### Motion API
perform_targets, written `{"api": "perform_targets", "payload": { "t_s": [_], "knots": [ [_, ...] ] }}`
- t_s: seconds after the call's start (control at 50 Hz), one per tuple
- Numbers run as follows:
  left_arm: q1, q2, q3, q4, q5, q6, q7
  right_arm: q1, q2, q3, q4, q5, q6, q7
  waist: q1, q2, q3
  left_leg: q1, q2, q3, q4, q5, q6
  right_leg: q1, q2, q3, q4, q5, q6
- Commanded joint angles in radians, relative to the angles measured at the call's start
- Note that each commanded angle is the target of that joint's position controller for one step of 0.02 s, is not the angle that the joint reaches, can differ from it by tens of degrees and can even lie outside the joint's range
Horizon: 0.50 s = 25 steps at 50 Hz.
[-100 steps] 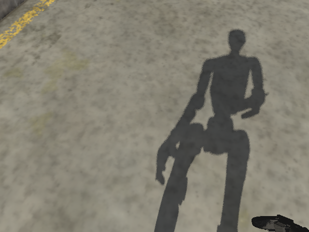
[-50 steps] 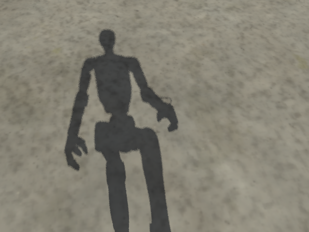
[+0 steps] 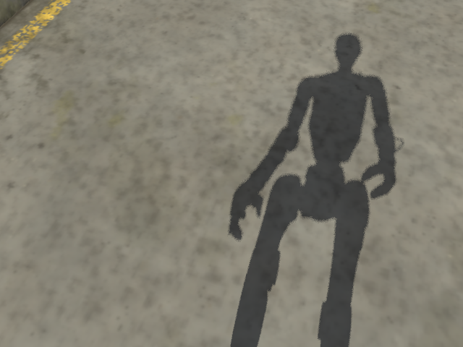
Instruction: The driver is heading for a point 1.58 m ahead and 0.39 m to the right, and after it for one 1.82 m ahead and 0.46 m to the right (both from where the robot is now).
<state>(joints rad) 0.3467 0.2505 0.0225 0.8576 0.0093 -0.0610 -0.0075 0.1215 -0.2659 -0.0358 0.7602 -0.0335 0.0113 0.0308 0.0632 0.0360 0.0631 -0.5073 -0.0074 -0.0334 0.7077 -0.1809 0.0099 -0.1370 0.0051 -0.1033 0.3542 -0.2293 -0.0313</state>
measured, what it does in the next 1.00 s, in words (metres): steps on the spot, turning right: left foot, then right foot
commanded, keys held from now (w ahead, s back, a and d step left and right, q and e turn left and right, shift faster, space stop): e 0.78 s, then no key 0.04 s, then q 0.18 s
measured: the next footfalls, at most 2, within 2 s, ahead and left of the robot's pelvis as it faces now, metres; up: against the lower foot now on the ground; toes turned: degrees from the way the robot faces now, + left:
left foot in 0.06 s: +0.14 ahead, +0.10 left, +0.00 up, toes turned -2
right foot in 0.46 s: +0.03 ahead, -0.10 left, +0.00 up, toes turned -16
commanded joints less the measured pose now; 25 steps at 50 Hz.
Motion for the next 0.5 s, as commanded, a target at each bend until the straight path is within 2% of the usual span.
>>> {"api": "perform_targets", "payload": {
  "t_s": [0.02,0.04,0.06,0.08,0.1,0.12,0.14,0.16,0.18,0.22,0.24,0.3,0.38,0.42,0.44,0.46,0.48,0.5],
  "knots": [
    [-0.030,0.147,0.031,-0.035,-0.011,-0.003,-0.004,0.083,-0.042,0.002,-0.013,-0.001,-0.017,-0.017,-0.064,-0.167,-0.109,0.225,-0.025,0.052,-0.158,0.067,0.012,-0.012,-0.191,0.157,0.026,0.700,-0.120],
    [-0.037,0.152,0.034,-0.031,-0.016,0.003,-0.001,0.107,-0.048,0.002,-0.003,-0.002,-0.029,-0.025,-0.087,-0.142,-0.105,0.296,-0.022,0.048,-0.268,0.141,0.023,-0.029,-0.178,0.173,0.072,0.616,-0.098],
    [-0.012,0.142,0.034,-0.029,-0.015,0.004,0.001,0.128,-0.087,-0.004,0.006,-0.011,-0.042,-0.036,-0.090,-0.085,-0.119,0.396,0.041,-0.005,-0.334,0.281,0.034,-0.069,-0.150,0.184,0.123,0.491,-0.062],
    [0.037,0.091,0.021,-0.054,-0.010,0.004,0.003,0.168,-0.160,-0.017,0.000,-0.020,-0.052,-0.049,-0.070,0.049,-0.204,0.557,0.254,-0.162,-0.271,0.667,0.068,-0.153,-0.100,0.155,0.232,0.156,-0.025],
    [0.121,0.030,0.005,-0.043,-0.029,0.023,0.015,0.154,-0.196,-0.032,-0.006,0.011,-0.035,-0.058,-0.062,0.207,-0.287,0.612,0.408,-0.275,-0.257,0.806,0.219,-0.232,0.008,0.078,0.392,-0.317,-0.011],
    [0.058,0.105,0.026,-0.035,-0.019,0.051,0.025,0.170,-0.162,-0.029,-0.009,0.032,-0.025,-0.061,-0.113,0.149,-0.261,0.558,0.408,-0.297,-0.307,0.683,0.278,-0.287,0.037,0.099,0.556,-0.443,-0.006],
    [0.019,0.125,0.042,-0.045,-0.006,0.066,0.025,0.146,-0.145,-0.024,-0.009,0.032,-0.020,-0.066,-0.102,0.109,-0.190,0.491,0.377,-0.252,-0.349,0.580,0.274,-0.330,0.029,0.118,0.666,-0.422,-0.003],
    [0.006,0.121,0.048,-0.044,0.001,0.078,0.023,0.096,-0.118,-0.015,-0.015,0.026,-0.013,-0.073,-0.074,0.081,-0.141,0.425,0.341,-0.197,-0.381,0.495,0.248,-0.340,0.010,0.127,0.706,-0.372,0.005],
    [0.009,0.111,0.052,-0.041,0.004,0.089,0.019,0.052,-0.100,-0.011,-0.021,0.023,-0.010,-0.081,-0.048,0.090,-0.105,0.361,0.313,-0.138,-0.409,0.432,0.223,-0.322,-0.007,0.131,0.708,-0.322,0.017],
    [0.032,0.089,0.053,-0.031,0.011,0.106,0.017,0.015,-0.083,-0.009,-0.028,0.014,-0.007,-0.086,-0.027,0.091,-0.104,0.301,0.274,-0.061,-0.420,0.363,0.209,-0.280,-0.004,0.104,0.720,-0.265,0.042],
    [0.030,0.079,0.054,-0.034,0.010,0.112,0.014,0.012,-0.078,-0.010,-0.026,0.012,-0.007,-0.086,-0.026,0.088,-0.108,0.291,0.270,-0.038,-0.420,0.333,0.210,-0.270,-0.004,0.096,0.699,-0.254,0.049],
    [-0.019,0.055,0.047,-0.063,0.006,0.127,0.001,0.012,-0.087,-0.018,-0.015,0.006,-0.007,-0.082,-0.042,0.116,-0.106,0.268,0.274,0.001,-0.416,0.201,0.206,-0.233,-0.019,0.078,0.559,-0.220,0.044],
    [-0.053,0.076,0.050,-0.102,0.003,0.132,-0.018,0.019,-0.131,-0.037,-0.006,0.002,0.002,-0.067,-0.055,0.132,-0.129,0.264,0.315,0.002,-0.375,0.137,0.195,-0.156,-0.014,0.043,0.408,-0.202,0.013],
    [-0.010,0.074,0.051,-0.098,0.004,0.122,-0.022,0.000,-0.153,-0.048,-0.007,0.012,0.011,-0.066,-0.020,0.092,-0.133,0.210,0.303,0.043,-0.300,0.075,0.139,-0.041,0.007,0.018,0.235,-0.102,-0.019],
    [0.006,0.098,0.057,-0.093,0.010,0.112,-0.021,0.027,-0.143,-0.051,0.004,0.010,0.018,-0.063,-0.015,0.008,-0.106,0.144,0.269,0.089,-0.206,-0.035,0.074,0.009,-0.001,0.084,0.106,-0.050,-0.039],
    [-0.007,0.187,0.074,-0.113,0.023,0.101,-0.010,0.077,-0.084,-0.041,-0.003,0.005,0.028,-0.055,-0.037,-0.265,-0.062,-0.006,0.148,0.200,0.049,-0.274,-0.015,0.021,-0.218,0.415,-0.100,-0.038,-0.087],
    [0.004,0.316,0.106,-0.131,0.021,0.102,-0.003,-0.015,-0.071,-0.032,-0.068,0.010,0.041,-0.070,-0.002,-0.366,0.008,-0.136,-0.010,0.124,0.188,-0.453,-0.046,-0.096,-0.401,0.674,-0.154,0.154,-0.222],
    [0.011,0.273,0.103,-0.122,0.025,0.104,0.007,-0.051,-0.088,-0.033,-0.070,0.007,0.047,-0.074,-0.002,-0.232,0.013,-0.109,0.027,0.025,0.310,-0.394,-0.040,-0.122,-0.360,0.612,-0.142,0.135,-0.248]
  ]
}}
